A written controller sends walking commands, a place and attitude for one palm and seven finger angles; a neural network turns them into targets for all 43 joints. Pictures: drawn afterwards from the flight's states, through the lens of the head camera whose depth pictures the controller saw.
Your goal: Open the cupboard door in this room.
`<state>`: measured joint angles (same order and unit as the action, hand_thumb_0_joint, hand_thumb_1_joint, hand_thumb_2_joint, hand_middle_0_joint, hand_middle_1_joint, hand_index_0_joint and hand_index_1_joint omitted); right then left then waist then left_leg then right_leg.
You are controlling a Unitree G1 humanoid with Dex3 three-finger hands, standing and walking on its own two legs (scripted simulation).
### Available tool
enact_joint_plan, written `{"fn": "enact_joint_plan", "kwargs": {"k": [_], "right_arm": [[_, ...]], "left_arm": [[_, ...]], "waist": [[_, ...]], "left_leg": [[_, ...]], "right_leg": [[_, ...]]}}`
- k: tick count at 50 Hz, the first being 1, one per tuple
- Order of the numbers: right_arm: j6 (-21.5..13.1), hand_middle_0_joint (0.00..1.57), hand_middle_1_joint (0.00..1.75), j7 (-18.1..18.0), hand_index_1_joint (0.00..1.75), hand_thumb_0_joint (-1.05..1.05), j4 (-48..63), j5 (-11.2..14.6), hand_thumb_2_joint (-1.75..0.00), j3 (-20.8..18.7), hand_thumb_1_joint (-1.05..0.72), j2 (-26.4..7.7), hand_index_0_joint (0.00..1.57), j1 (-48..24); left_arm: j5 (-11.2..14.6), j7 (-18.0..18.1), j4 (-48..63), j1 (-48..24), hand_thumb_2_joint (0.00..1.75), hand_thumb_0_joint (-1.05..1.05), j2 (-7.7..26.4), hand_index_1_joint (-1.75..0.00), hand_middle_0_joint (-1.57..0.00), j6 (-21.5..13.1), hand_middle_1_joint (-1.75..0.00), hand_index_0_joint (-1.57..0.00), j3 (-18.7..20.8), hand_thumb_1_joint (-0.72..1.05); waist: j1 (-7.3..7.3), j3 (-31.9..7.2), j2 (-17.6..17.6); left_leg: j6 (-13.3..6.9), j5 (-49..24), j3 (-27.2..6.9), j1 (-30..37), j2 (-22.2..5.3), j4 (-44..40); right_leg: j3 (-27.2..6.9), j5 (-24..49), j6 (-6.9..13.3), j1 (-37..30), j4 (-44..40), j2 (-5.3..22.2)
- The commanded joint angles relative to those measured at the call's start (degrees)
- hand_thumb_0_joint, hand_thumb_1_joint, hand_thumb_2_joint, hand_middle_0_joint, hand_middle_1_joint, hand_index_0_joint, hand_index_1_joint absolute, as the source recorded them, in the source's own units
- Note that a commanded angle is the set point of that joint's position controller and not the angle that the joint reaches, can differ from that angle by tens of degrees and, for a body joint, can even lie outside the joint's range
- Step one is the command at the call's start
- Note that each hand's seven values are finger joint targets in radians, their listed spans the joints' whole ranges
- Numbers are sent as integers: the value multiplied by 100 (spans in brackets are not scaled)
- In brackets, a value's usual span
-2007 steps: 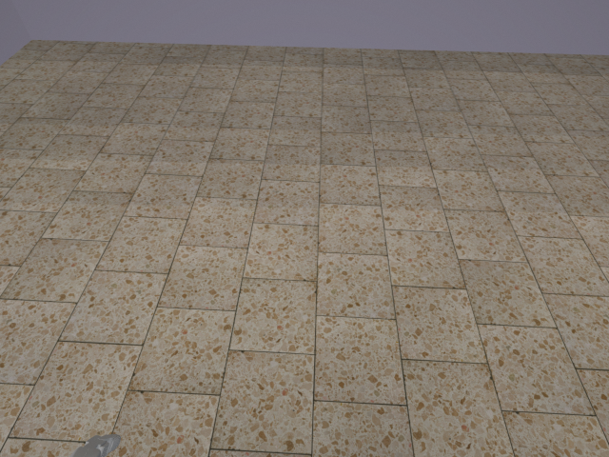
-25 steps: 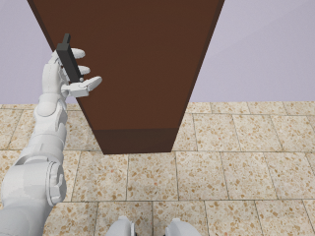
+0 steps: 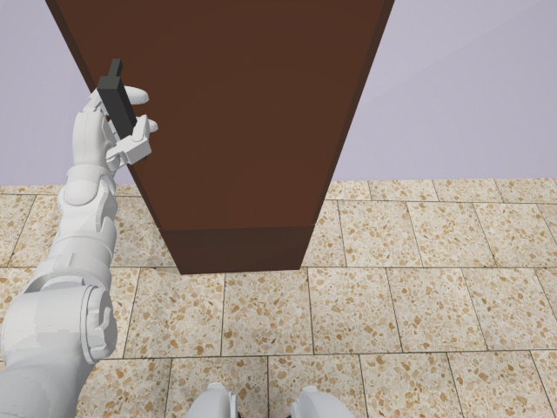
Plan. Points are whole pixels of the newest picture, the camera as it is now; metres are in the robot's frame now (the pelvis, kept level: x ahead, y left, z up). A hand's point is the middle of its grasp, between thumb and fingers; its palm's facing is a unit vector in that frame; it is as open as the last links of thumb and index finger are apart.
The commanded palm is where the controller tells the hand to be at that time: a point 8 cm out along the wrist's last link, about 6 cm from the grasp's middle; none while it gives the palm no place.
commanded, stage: pull the door open along its arc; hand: left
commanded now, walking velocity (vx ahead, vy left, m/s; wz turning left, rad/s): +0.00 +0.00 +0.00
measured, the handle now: (128, 112) +0.54 +0.19 +0.09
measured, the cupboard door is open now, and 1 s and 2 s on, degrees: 0 46 43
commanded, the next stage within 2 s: open thumb and fingers to let go in 0.92 s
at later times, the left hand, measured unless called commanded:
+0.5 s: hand (163, 208) +0.37 +0.13 +0.09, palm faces +0.20 -0.98 +0.07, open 5.9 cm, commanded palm +0.32 +0.17 +0.09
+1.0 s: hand (252, 295) +0.26 +0.02 +0.09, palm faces +0.25 -0.97 -0.02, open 6.0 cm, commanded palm +0.22 +0.07 +0.09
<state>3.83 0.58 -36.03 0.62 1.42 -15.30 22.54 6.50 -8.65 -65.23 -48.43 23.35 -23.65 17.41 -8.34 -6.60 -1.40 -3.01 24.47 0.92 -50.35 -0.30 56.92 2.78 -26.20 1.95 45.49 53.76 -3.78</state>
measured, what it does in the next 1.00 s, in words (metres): stands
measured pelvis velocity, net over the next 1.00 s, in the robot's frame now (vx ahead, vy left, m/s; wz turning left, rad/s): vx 0.01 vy -0.04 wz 0.06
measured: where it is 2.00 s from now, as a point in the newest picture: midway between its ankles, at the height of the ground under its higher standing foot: outside the picture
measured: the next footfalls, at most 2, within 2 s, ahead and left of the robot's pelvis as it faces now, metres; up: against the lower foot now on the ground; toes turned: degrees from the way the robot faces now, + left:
none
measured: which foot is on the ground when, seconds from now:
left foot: down 0.00-1.00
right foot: down 0.00-1.00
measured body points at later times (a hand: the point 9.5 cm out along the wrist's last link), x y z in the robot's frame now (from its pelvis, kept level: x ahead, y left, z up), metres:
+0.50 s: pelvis +0.02 +0.00 +0.01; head +0.06 +0.00 +0.46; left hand +0.36 +0.18 +0.09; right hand +0.15 -0.24 -0.09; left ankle +0.02 +0.08 -0.68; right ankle -0.01 -0.10 -0.68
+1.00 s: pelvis +0.01 -0.04 +0.02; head +0.01 -0.06 +0.47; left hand +0.24 +0.07 +0.10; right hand +0.21 -0.23 -0.06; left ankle +0.02 +0.08 -0.68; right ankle -0.01 -0.10 -0.68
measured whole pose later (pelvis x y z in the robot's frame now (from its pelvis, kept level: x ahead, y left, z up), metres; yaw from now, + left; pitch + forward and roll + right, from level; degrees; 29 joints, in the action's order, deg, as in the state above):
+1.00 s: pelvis +0.01 -0.04 +0.02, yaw +3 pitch +6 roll +0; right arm 3.5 2.6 -28.0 -1.8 2.8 -9.7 10.9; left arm -2.8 28.0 5.5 16.7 -1.4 -5.1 -19.3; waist -2.1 -7.7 -2.5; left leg 0.3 23.9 -1.5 -32.8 0.7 50.8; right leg 4.8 -28.0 5.1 28.5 50.3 -3.2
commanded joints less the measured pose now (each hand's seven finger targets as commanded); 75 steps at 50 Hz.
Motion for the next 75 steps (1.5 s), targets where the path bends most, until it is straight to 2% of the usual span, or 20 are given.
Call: {"fn": "enact_joint_plan", "kwargs": {"k": [1, 9, 15, 16, 18, 20, 25, 28, 30, 32, 36, 38, 42, 46, 51, 53, 57, 62, 71, 75], "right_arm": [[-100, 20, 30, -17, 30, 0, 520, 13, -90, -373, -90, -960, 20, 662], [-62, 20, 30, 41, 30, 0, 948, 137, -90, -413, -90, -874, 20, 337], [-173, 20, 30, 81, 30, 0, 1207, 186, -90, -425, -90, -772, 20, -27], [-231, 20, 30, 82, 30, 0, 1231, 170, -90, -404, -90, -630, 20, -210], [-332, 20, 30, 102, 30, 0, 1215, 109, -90, -383, -90, -630, 20, -271], [-365, 20, 30, 158, 30, 0, 1267, 22, -90, -383, -90, -547, 20, -448], [-357, 20, 30, 258, 30, 0, 1377, -148, -90, -371, -90, -401, 20, -867], [-289, 20, 30, 239, 30, 0, 1417, -233, -90, -360, -90, -359, 20, -1055], [-246, 20, 30, 236, 30, 0, 1488, -260, -90, -347, -90, -272, 20, -1255], [-221, 20, 30, 227, 30, 0, 1523, -286, -90, -324, -90, -207, 20, -1381], [-210, 20, 30, 138, 30, 0, 1590, -320, -90, -283, -90, -102, 20, -1539], [-248, 20, 30, 141, 30, 0, 1629, -294, -90, -244, -90, -32, 20, -1605], [-318, 20, 30, 191, 30, 0, 1737, -235, -90, -159, -90, 46, 20, -1785], [-328, 20, 30, 206, 30, 0, 1826, -216, -90, -101, -90, 73, 20, -1896], [-383, 20, 30, 66, 30, 0, 1598, -297, -90, -58, -90, 56, 20, -2050], [-433, 20, 30, 19, 30, 0, 1576, -325, -90, -105, -90, 78, 20, -2038], [-497, 20, 30, -14, 30, 0, 1552, -316, -90, -140, -90, 73, 20, -1872], [-537, 20, 30, 15, 30, 0, 1605, -295, -90, -185, -90, 7, 20, -1688], [-579, 20, 30, -17, 30, 0, 1623, -288, -90, -208, -90, -10, 20, -1652], [-601, 20, 30, -19, 30, 0, 1639, -290, -90, -204, -90, -15, 20, -1613]], "left_arm": [[105, -127, 1431, -1964, 90, 0, 1049, -135, -40, -378, -135, -40, 100, 90], [384, -192, 2803, 40, 90, 0, 583, -135, -40, -161, -135, -40, -103, 90], [532, -35, 4200, 1568, 90, 0, -21, -135, -40, 62, -135, -40, -504, 90], [799, 472, 4501, 1675, 90, 0, -261, -135, -40, 148, -135, -40, -92, 90], [535, 1080, 4842, 1978, 90, 0, -583, -135, -40, 265, -135, -40, -485, 90], [340, 1633, 5353, 2470, 90, 0, -905, -135, -40, 315, -135, -40, -594, 90], [-255, 2845, 6407, 3241, 90, 0, -1954, -135, -40, 533, -135, -40, -1515, 90], [-680, 3436, 6809, 3362, 90, 0, -2443, -135, -40, 739, -135, -40, -2141, 90], [-852, 3781, 7082, 3656, 90, 0, -2858, -135, -40, 918, -135, -40, -2518, 90], [-1050, 4044, 7250, 3871, 90, 0, -3209, -135, -40, 1094, -135, -40, -2890, 90], [-1429, 4087, 7461, 4262, 90, 0, -3454, -135, -40, 1260, -135, -40, -3457, 90], [-1379, 4029, 7668, 4603, 90, 0, -3695, -135, -40, 1310, -135, -40, -3740, 90], [-1171, 3868, 8193, 5666, 90, 0, -3812, -135, -40, 1417, -135, -40, -3957, 90], [-1025, 3762, 8586, 6539, 90, 0, -3622, -135, -40, 1523, -135, -40, -3781, 90], [-1003, 4056, 8049, 5007, 90, 0, -3288, -135, -40, 1475, -135, -40, -3259, 90], [-1035, 4096, 8006, 5126, 84, 0, -3166, -134, -39, 1388, -134, -39, -3100, 76], [-1056, 3969, 7872, 5190, 72, 0, -3201, -130, -37, 1249, -130, -37, -3184, 48], [-1108, 3771, 7988, 5435, 57, 0, -3228, -127, -35, 1079, -127, -35, -3369, 13], [-1119, 3760, 8009, 5379, 30, 0, -3211, -120, -30, 904, -120, -30, -3377, -50], [-1087, 3784, 8082, 5376, 30, 0, -3199, -110, -28, 904, -110, -28, -3346, -50]], "waist": [[105, -2511, -383], [469, -2480, -278], [575, -2013, -73], [910, -1938, -109], [740, -1714, 57], [885, -1833, -46], [866, -1747, 170], [724, -1577, 326], [745, -1532, 224], [710, -1432, 328], [597, -1213, 466], [617, -1227, 363], [715, -1118, 279], [827, -991, 358], [654, -438, 698], [779, -632, 749], [756, -807, 799], [695, -924, 732], [685, -1006, 662], [706, -1095, 704]], "left_leg": [[108, -2083, -437, 2419, -13, -607], [105, -2603, -291, 2577, -16, -806], [100, -2612, -229, 2632, -21, -966], [148, -2554, -192, 2472, -8, -1043], [174, -2438, -253, 2461, -22, -1049], [192, -2598, -224, 2530, -23, -1038], [219, -2461, -284, 2575, -31, -1017], [201, -2108, -350, 2535, -29, -999], [207, -1918, -337, 2544, 1, -1028], [208, -1802, -383, 2535, -1, -1031], [162, -1534, -344, 2467, 38, -1012], [143, -1517, -348, 2528, 54, -1019], [164, -1432, -346, 2521, 99, -1047], [181, -1308, -304, 2426, 155, -1048], [191, -634, -348, 2025, 243, -801], [203, -662, -351, 1974, 277, -744], [210, -816, -355, 1918, 283, -774], [187, -960, -343, 1918, 264, -796], [171, -935, -346, 1918, 246, -771], [164, -1031, -334, 1952, 245, -776]], "right_leg": [[-159, 1985, -35, -569, -685, -40], [-124, 2579, -21, -1166, -745, -39], [-94, 2646, -63, -1334, -858, -10], [-33, 2520, -53, -1435, -890, -9], [24, 2335, -58, -1356, -845, -3], [19, 2415, -62, -1409, -787, 38], [71, 2284, -39, -1488, -730, 109], [69, 2051, -28, -1413, -753, 133], [62, 1930, -6, -1463, -818, 166], [100, 1816, 16, -1451, -842, 175], [3, 1788, 25, -1510, -1027, 251], [-10, 1840, 27, -1605, -1087, 262], [-52, 2091, -11, -1857, -1183, 334], [-160, 2301, -79, -2050, -1318, 412], [-644, 1204, -221, -1469, -1758, 621], [-890, 1105, -229, -1659, -1886, 693], [-1080, 1773, -309, -1975, -1868, 824], [-995, 2468, -359, -2084, -1673, 849], [-903, 2296, -318, -1965, -1559, 803], [-800, 2520, -321, -1997, -1452, 770]]}}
